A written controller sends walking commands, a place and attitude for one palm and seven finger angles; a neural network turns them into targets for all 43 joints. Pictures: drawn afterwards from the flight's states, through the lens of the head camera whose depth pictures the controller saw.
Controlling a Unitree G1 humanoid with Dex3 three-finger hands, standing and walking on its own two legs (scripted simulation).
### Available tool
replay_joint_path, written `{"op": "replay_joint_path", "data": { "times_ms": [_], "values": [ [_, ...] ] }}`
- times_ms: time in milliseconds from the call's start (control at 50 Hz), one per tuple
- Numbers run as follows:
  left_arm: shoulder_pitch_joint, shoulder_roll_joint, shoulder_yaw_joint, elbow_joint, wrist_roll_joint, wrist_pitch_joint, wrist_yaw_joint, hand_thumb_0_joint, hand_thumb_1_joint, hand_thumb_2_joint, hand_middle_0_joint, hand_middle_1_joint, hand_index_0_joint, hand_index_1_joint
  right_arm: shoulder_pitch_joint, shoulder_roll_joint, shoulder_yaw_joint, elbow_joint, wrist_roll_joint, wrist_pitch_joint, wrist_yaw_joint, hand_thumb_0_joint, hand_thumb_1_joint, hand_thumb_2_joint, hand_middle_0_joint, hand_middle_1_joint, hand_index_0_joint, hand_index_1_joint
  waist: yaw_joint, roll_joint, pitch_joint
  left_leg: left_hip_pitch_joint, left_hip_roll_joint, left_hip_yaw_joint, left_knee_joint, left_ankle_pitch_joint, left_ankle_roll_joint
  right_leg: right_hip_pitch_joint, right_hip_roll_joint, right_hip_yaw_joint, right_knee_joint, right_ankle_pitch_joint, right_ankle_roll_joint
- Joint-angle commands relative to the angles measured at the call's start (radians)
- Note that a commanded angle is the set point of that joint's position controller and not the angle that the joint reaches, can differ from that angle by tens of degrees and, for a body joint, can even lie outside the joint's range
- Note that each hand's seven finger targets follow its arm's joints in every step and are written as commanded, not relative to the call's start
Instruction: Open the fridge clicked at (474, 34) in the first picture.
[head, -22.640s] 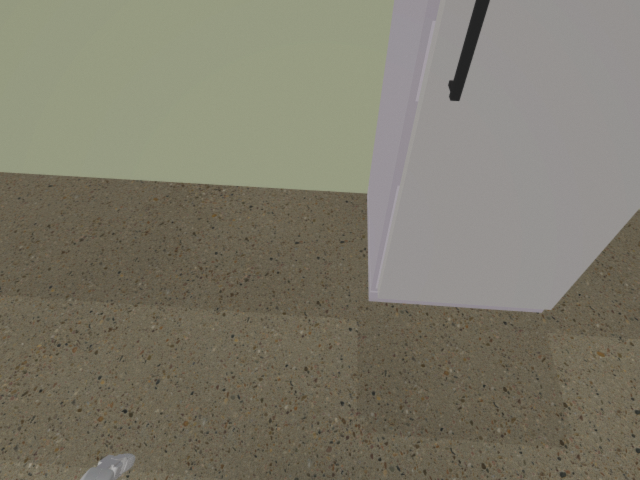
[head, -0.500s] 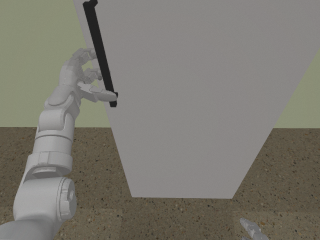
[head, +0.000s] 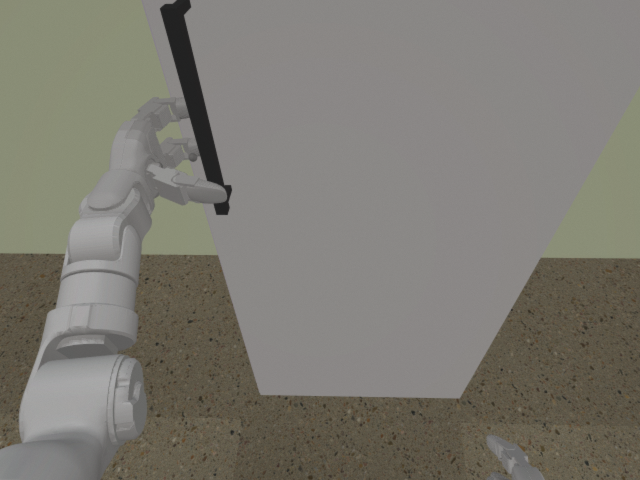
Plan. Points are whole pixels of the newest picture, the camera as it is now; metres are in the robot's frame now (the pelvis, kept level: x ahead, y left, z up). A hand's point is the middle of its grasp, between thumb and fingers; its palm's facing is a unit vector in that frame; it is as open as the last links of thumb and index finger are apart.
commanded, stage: move the hooked fingers beside the handle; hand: left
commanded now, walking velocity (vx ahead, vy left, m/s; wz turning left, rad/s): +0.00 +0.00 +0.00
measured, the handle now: (205, 121) +0.49 +0.18 +0.23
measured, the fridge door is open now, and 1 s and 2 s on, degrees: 0 0 0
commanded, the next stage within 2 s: none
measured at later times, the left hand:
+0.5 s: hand (173, 166) +0.40 +0.20 +0.22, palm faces +0.07 -1.00 -0.01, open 14.1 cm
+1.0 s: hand (167, 162) +0.41 +0.21 +0.22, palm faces +0.05 -1.00 -0.01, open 14.0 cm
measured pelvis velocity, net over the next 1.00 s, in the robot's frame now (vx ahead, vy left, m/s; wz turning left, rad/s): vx -0.01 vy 0.01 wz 0.01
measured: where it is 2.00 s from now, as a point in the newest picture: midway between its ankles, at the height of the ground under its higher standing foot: outside the picture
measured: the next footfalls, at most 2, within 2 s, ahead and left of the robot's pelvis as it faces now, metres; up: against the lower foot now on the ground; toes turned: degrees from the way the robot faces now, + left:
none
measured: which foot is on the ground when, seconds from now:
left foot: down 0.00-1.00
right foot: down 0.00-1.00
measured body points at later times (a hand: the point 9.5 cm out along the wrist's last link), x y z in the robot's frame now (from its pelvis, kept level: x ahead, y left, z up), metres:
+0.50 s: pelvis +0.00 +0.00 +0.00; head -0.02 -0.01 +0.45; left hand +0.39 +0.25 +0.22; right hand +0.16 -0.24 -0.09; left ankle -0.01 +0.11 -0.74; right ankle +0.00 -0.09 -0.74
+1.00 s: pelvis -0.01 +0.01 +0.00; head -0.02 +0.00 +0.45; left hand +0.40 +0.26 +0.23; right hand +0.13 -0.24 -0.10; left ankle -0.01 +0.11 -0.74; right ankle +0.00 -0.09 -0.74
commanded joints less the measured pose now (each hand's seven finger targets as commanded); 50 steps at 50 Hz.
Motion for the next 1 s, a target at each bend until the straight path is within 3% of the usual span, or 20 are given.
{"op": "replay_joint_path", "data": {
  "times_ms": [0,60,80,140,160,180,220,280,300,340,420,480,560,620,640,680,780,840,880,980],
  "values": [
    [-0.460,0.223,0.045,-0.272,-0.018,-0.063,-0.010,0.000,-0.500,0.300,-0.300,-1.200,-0.300,-1.200,-0.110,-0.116,-0.043,-0.152,0.000,-0.048,-0.012,0.000,-0.900,-0.900,0.200,0.300,0.200,0.300,0.019,-0.033,-0.305,0.106,-0.001,-0.046,-0.016,0.298,0.037,0.115,-0.032,0.043,-0.018,0.371,0.000],
    [-0.459,0.215,0.038,-0.300,-0.024,-0.058,-0.010,0.000,-0.500,0.300,-0.300,-1.200,-0.300,-1.200,-0.119,-0.116,-0.044,-0.157,0.002,-0.048,-0.013,0.000,-0.900,-0.900,0.200,0.300,0.200,0.300,0.018,-0.027,-0.301,0.112,0.000,-0.046,-0.019,0.296,0.036,0.116,-0.031,0.042,-0.024,0.364,0.001],
    [-0.437,0.229,0.060,-0.305,-0.024,-0.053,-0.008,0.000,-0.500,0.300,-0.300,-1.200,-0.300,-1.200,-0.122,-0.115,-0.043,-0.158,0.000,-0.049,-0.012,0.000,-0.900,-0.900,0.200,0.300,0.200,0.300,0.030,-0.023,-0.305,0.111,-0.001,-0.046,-0.020,0.296,0.035,0.122,-0.031,0.043,-0.022,0.364,-0.002],
    [-0.426,0.224,0.045,-0.286,-0.020,-0.039,-0.009,0.000,-0.500,0.300,-0.300,-1.200,-0.300,-1.200,-0.122,-0.117,-0.043,-0.156,0.001,-0.040,-0.017,0.000,-0.900,-0.900,0.200,0.300,0.200,0.300,0.021,-0.038,-0.275,0.102,-0.001,-0.045,-0.024,0.283,0.035,0.113,-0.031,0.039,-0.029,0.347,0.001],
    [-0.447,0.229,0.050,-0.294,-0.024,-0.038,-0.007,0.000,-0.500,0.300,-0.300,-1.200,-0.300,-1.200,-0.122,-0.117,-0.041,-0.154,0.001,-0.042,-0.017,0.000,-0.900,-0.900,0.200,0.300,0.200,0.300,0.016,-0.036,-0.275,0.104,0.000,-0.046,-0.026,0.281,0.036,0.108,-0.032,0.040,-0.031,0.350,0.002],
    [-0.424,0.267,0.087,-0.292,-0.022,-0.034,-0.004,0.000,-0.500,0.300,-0.300,-1.200,-0.300,-1.200,-0.120,-0.118,-0.042,-0.154,0.000,-0.041,-0.018,0.000,-0.900,-0.900,0.200,0.300,0.200,0.300,0.028,-0.043,-0.291,0.102,-0.001,-0.046,-0.023,0.286,0.037,0.121,-0.031,0.044,-0.029,0.357,0.001],
    [-0.430,0.274,0.088,-0.290,-0.018,-0.030,-0.006,0.000,-0.500,0.300,-0.300,-1.200,-0.300,-1.200,-0.117,-0.119,-0.042,-0.152,-0.001,-0.036,-0.022,0.000,-0.900,-0.900,0.200,0.300,0.200,0.300,0.023,-0.063,-0.298,0.098,-0.001,-0.043,-0.023,0.298,0.036,0.131,-0.032,0.043,-0.026,0.378,0.003],
    [-0.407,0.260,0.081,-0.312,-0.022,-0.030,-0.010,0.000,-0.500,0.300,-0.300,-1.200,-0.300,-1.200,-0.125,-0.115,-0.042,-0.161,-0.002,-0.038,-0.019,0.000,-0.900,-0.900,0.200,0.300,0.200,0.300,0.030,-0.025,-0.307,0.111,-0.003,-0.039,-0.018,0.318,0.035,0.134,-0.034,0.045,-0.021,0.398,0.002],
    [-0.398,0.264,0.085,-0.283,-0.022,-0.026,-0.012,0.000,-0.500,0.300,-0.300,-1.200,-0.300,-1.200,-0.120,-0.114,-0.040,-0.154,-0.001,-0.035,-0.020,0.000,-0.900,-0.900,0.200,0.300,0.200,0.300,0.026,-0.048,-0.288,0.100,-0.002,-0.040,-0.019,0.313,0.034,0.130,-0.033,0.042,-0.023,0.397,0.003],
    [-0.395,0.278,0.089,-0.303,-0.021,-0.029,-0.015,0.000,-0.500,0.300,-0.300,-1.200,-0.300,-1.200,-0.120,-0.119,-0.044,-0.161,0.000,-0.032,-0.020,0.000,-0.900,-0.900,0.200,0.300,0.200,0.300,0.027,-0.037,-0.289,0.107,-0.001,-0.037,-0.020,0.311,0.034,0.131,-0.034,0.045,-0.026,0.393,0.004],
    [-0.466,0.204,0.014,-0.319,-0.025,-0.025,-0.029,0.000,-0.500,0.300,-0.300,-1.200,-0.300,-1.200,-0.126,-0.113,-0.039,-0.156,0.004,-0.041,-0.022,0.000,-0.900,-0.900,0.200,0.300,0.200,0.300,0.000,-0.007,-0.265,0.124,0.000,-0.051,-0.017,0.289,0.032,0.078,-0.029,0.038,-0.031,0.343,0.000],
    [-0.518,0.210,0.001,-0.273,-0.031,-0.022,-0.035,0.000,-0.500,0.300,-0.300,-1.200,-0.300,-1.200,-0.120,-0.120,-0.038,-0.140,0.007,-0.045,-0.033,0.000,-0.900,-0.900,0.200,0.300,0.200,0.300,-0.024,-0.028,-0.227,0.118,0.000,-0.061,-0.020,0.236,0.034,0.038,-0.028,0.036,-0.048,0.278,0.004],
    [-0.549,0.222,0.017,-0.297,-0.033,-0.047,-0.026,0.000,-0.500,0.300,-0.300,-1.200,-0.300,-1.200,-0.120,-0.115,-0.038,-0.136,0.001,-0.059,-0.033,0.000,-0.900,-0.900,0.200,0.300,0.200,0.300,-0.007,0.029,-0.298,0.156,-0.003,-0.075,-0.014,0.267,0.026,0.049,-0.028,0.034,-0.039,0.278,-0.006],
    [-0.535,0.235,0.033,-0.232,-0.036,-0.052,-0.027,0.000,-0.500,0.300,-0.300,-1.200,-0.300,-1.200,-0.109,-0.117,-0.035,-0.124,-0.002,-0.060,-0.034,0.000,-0.900,-0.900,0.200,0.300,0.200,0.300,-0.006,-0.042,-0.298,0.126,-0.002,-0.075,-0.017,0.264,0.026,0.064,-0.026,0.031,-0.035,0.291,-0.003],
    [-0.490,0.273,0.065,-0.196,-0.034,-0.054,-0.025,0.000,-0.500,0.300,-0.300,-1.200,-0.300,-1.200,-0.102,-0.124,-0.038,-0.122,-0.004,-0.055,-0.033,0.000,-0.900,-0.900,0.200,0.300,0.200,0.300,0.003,-0.074,-0.287,0.110,0.000,-0.074,-0.021,0.259,0.027,0.076,-0.028,0.031,-0.038,0.287,-0.001],
    [-0.473,0.266,0.062,-0.181,-0.028,-0.051,-0.025,0.000,-0.500,0.300,-0.300,-1.200,-0.300,-1.200,-0.108,-0.120,-0.034,-0.131,-0.001,-0.051,-0.031,0.000,-0.900,-0.900,0.200,0.300,0.200,0.300,0.013,-0.048,-0.280,0.093,-0.002,-0.067,-0.025,0.257,0.028,0.082,-0.031,0.034,-0.031,0.296,-0.002],
    [-0.487,0.277,0.054,-0.141,-0.007,-0.060,-0.026,0.000,-0.500,0.300,-0.300,-1.200,-0.300,-1.200,-0.096,-0.122,-0.033,-0.136,0.002,-0.045,-0.027,0.000,-0.900,-0.900,0.200,0.300,0.200,0.300,0.006,-0.025,-0.236,0.071,0.004,-0.068,-0.035,0.221,0.027,0.058,-0.033,0.035,-0.041,0.249,-0.005],
    [-0.514,0.283,0.054,-0.207,-0.012,-0.089,-0.036,0.000,-0.500,0.300,-0.300,-1.200,-0.300,-1.200,-0.097,-0.123,-0.041,-0.151,0.003,-0.053,-0.028,0.000,-0.900,-0.900,0.200,0.300,0.200,0.300,0.007,-0.022,-0.283,0.108,0.007,-0.068,-0.028,0.249,0.029,0.073,-0.030,0.038,-0.037,0.269,-0.006],
    [-0.567,0.258,0.030,-0.252,-0.023,-0.107,-0.046,0.000,-0.500,0.300,-0.300,-1.200,-0.300,-1.200,-0.097,-0.121,-0.040,-0.148,0.004,-0.064,-0.029,0.000,-0.900,-0.900,0.200,0.300,0.200,0.300,-0.008,0.015,-0.307,0.139,0.006,-0.072,-0.023,0.263,0.028,0.062,-0.027,0.037,-0.035,0.276,-0.009],
    [-0.532,0.270,0.046,-0.199,-0.030,-0.096,-0.053,0.000,-0.500,0.300,-0.300,-1.200,-0.300,-1.200,-0.089,-0.126,-0.038,-0.130,0.004,-0.073,-0.032,0.000,-0.900,-0.900,0.200,0.300,0.200,0.300,-0.003,0.012,-0.274,0.119,0.005,-0.076,-0.032,0.227,0.026,0.044,-0.024,0.034,-0.044,0.236,-0.008]
  ]
}}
